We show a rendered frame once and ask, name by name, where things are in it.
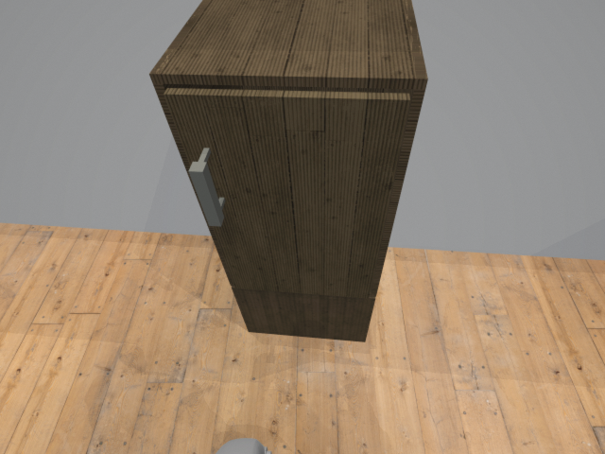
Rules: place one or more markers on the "handle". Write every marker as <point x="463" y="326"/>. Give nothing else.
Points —
<point x="203" y="183"/>

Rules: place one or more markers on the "cupboard door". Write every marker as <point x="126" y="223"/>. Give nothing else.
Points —
<point x="306" y="177"/>

